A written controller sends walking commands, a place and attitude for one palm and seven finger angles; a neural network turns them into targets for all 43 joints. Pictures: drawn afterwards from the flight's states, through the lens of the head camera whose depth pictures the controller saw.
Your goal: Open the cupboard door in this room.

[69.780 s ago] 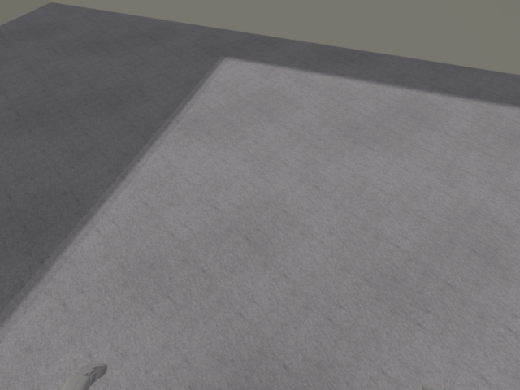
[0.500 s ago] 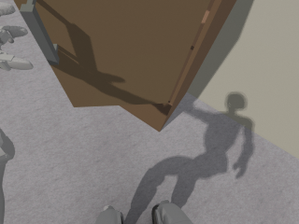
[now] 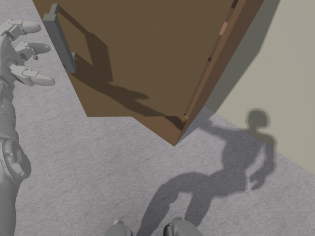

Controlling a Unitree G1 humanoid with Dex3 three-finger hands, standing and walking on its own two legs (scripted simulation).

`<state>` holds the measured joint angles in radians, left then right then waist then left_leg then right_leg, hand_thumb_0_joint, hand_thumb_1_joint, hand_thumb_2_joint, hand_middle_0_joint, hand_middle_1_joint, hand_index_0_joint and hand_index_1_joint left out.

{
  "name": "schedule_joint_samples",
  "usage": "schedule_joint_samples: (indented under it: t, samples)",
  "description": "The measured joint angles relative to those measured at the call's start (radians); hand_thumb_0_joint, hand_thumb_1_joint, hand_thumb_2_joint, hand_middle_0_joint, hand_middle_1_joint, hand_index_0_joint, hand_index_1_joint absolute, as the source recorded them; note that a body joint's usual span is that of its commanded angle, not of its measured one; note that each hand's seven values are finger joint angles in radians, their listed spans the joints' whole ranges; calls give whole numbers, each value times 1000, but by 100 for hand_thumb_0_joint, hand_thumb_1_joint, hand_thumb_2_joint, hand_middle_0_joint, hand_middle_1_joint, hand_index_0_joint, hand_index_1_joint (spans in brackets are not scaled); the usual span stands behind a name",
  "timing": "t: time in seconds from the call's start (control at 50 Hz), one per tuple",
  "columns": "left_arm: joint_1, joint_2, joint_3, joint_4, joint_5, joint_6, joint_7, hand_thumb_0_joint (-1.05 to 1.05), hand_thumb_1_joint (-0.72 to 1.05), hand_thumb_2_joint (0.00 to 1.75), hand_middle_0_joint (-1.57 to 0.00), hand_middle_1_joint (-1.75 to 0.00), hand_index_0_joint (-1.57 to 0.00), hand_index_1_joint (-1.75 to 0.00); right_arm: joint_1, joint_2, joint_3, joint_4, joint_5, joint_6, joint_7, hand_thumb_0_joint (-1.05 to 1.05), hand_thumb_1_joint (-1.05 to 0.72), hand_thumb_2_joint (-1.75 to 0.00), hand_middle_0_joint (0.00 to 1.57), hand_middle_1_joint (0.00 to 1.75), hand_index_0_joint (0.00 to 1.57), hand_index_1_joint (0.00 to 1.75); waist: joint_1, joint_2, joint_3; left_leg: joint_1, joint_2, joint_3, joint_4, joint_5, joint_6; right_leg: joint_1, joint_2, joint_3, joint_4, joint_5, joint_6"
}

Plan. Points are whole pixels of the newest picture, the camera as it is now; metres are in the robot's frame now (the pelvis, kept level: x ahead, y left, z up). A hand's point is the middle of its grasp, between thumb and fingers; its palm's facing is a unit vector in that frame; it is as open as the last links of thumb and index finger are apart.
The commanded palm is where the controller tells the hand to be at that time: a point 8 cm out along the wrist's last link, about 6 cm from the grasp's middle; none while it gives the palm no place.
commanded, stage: move the hooked fingers beside the handle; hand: left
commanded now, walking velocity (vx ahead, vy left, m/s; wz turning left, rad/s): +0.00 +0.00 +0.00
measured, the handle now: (63, 41) +0.56 +0.19 +0.12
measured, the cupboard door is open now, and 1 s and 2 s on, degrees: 40 40 39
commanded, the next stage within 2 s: slide the fingers in behind the handle in 0.44 s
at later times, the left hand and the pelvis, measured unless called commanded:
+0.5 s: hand (33, 52) +0.52 +0.25 +0.13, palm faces -0.01 -1.00 -0.02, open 14.0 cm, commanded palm +0.51 +0.29 +0.12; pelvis -0.01 -0.01 +0.00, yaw -1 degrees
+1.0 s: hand (43, 55) +0.52 +0.23 +0.12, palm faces -0.01 -1.00 -0.01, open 14.1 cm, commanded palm +0.50 +0.26 +0.12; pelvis +0.00 +0.00 +0.00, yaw +0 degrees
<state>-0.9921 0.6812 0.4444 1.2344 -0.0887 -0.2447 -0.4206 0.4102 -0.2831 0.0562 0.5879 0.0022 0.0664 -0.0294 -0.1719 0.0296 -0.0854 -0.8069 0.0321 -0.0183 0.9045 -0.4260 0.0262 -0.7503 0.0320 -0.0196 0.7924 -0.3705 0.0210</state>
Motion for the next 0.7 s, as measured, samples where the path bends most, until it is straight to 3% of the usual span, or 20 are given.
schedule_joint_samples:
  t: [0.12, 0.24, 0.5, 0.62, 0.7]
  samples:
    - [-42, 18, -7, 26, 10, -21, 6, -1, -50, 30, -30, -120, -30, -120, -5, -1, 7, 9, 3, -8, -7, 0, -91, -90, 20, 30, 20, 30, -8, -2, 12, -18, 0, -8, 11, 6, -5, -18, 0, -7, 16, 1, -5]
    - [-83, 50, -12, 73, 15, -3, -2, -1, -50, 30, -30, -120, -30, -120, 10, -8, 12, 17, 5, -12, -15, 0, -91, -90, 20, 30, 20, 30, -22, 0, 19, -35, 2, -10, 13, 13, -8, -36, 3, -9, 22, 6, -9]
    - [-84, 125, 41, 73, 30, -7, -27, -1, -50, 30, -30, -120, -30, -120, 55, -16, 10, 19, 5, -5, -22, 0, -91, -90, 20, 30, 20, 30, -46, -5, 21, -63, 16, 0, 17, 12, -8, -67, 16, 2, 17, 16, -9]
    - [-73, 109, 17, 63, 14, 9, -42, -1, -50, 30, -30, -120, -30, -120, 61, -13, 10, 26, 3, -1, -20, 0, -91, -90, 20, 30, 20, 30, -36, -5, 19, -59, 11, -2, 14, 8, -3, -58, 12, -1, 7, 14, -4]
    - [-43, 60, 2, 5, -1, -7, -31, -1, -50, 30, -30, -120, -30, -120, 60, -5, 2, 30, -4, -4, -12, 0, -91, -90, 20, 30, 20, 30, -27, -5, 6, -54, 7, -4, 12, 4, -2, -49, 8, -3, 1, 10, -2]
